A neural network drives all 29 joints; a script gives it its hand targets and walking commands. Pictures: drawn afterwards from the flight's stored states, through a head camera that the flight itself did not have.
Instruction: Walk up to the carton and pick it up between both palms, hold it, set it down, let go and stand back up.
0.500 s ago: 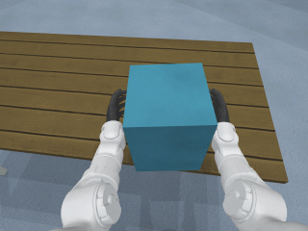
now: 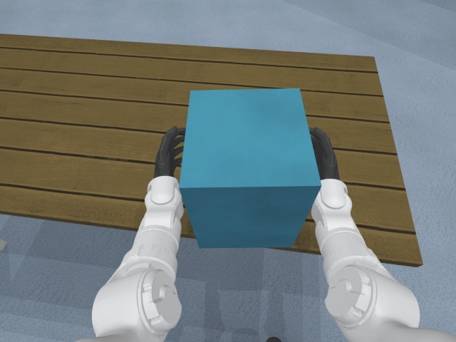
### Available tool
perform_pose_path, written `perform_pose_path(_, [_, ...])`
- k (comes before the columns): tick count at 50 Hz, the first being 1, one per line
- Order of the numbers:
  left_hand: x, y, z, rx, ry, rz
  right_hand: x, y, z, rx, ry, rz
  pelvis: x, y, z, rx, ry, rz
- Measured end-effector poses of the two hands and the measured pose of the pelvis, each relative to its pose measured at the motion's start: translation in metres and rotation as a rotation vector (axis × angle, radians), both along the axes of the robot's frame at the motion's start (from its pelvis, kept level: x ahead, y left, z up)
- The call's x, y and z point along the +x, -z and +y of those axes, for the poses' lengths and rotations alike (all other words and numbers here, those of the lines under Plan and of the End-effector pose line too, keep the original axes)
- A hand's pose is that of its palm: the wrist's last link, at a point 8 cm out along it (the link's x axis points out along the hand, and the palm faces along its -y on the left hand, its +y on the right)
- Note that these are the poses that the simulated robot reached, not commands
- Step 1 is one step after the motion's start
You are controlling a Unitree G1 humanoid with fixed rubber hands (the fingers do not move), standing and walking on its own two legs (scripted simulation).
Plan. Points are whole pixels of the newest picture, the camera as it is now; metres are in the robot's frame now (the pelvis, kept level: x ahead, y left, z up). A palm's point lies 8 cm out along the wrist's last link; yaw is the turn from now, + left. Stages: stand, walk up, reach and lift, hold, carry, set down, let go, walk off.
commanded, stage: set down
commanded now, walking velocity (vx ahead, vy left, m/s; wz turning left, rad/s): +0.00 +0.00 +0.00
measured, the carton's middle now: (245, 174) +0.43 -0.04 -0.01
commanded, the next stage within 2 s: none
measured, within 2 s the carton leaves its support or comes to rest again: neither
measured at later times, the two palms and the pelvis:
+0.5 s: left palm (166, 173) +0.42 +0.11 +0.03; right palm (325, 174) +0.39 -0.18 +0.03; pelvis +0.00 +0.00 +0.00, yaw +0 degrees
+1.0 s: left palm (168, 173) +0.43 +0.11 +0.02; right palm (324, 177) +0.40 -0.18 +0.01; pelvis +0.00 +0.00 +0.00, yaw -3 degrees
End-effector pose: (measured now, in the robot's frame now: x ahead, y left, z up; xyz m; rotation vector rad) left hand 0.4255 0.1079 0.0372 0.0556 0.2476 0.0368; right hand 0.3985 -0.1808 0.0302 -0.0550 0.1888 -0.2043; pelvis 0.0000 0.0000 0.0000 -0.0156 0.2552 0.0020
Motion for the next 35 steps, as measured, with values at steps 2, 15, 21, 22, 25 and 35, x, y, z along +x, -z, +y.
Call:
perform_pose_path(2, [-0.0003,0.0001,-0.0001,0.004,0.001,-0.003,-0.0004,0.0005,0.0,0.002,0.001,-0.002,0.0001,-0.0001,-0.0001,0.0,-0.002,0.001])
perform_pose_path(15, [-0.0019,0.0016,0.0001,0.008,0.002,-0.015,-0.002,0.0018,-0.0001,-0.005,-0.001,-0.009,0.0002,-0.0008,-0.0014,0.003,0.004,-0.009])
perform_pose_path(21, [-0.0024,0.0021,0.0002,0.013,0.004,-0.022,-0.0028,0.0025,0.0,-0.004,-0.001,-0.013,-0.0004,-0.0009,-0.0011,0.002,0.003,-0.013])
perform_pose_path(22, [-0.0027,0.0024,0.0003,0.014,0.004,-0.023,-0.0031,0.0028,0.0,-0.003,0.0,-0.015,-0.0005,-0.0008,-0.001,0.002,0.003,-0.013])
perform_pose_path(25, [-0.0036,0.0029,0.0004,0.017,0.005,-0.029,-0.004,0.0033,0.0,-0.007,-0.002,-0.019,-0.0011,-0.0007,-0.0008,0.002,0.005,-0.013])
perform_pose_path(35, [-0.0033,0.0037,0.0004,0.014,0.004,-0.03,-0.0041,0.0032,0.0,-0.012,-0.003,-0.016,0.0003,-0.0005,-0.0006,0.003,0.004,-0.006])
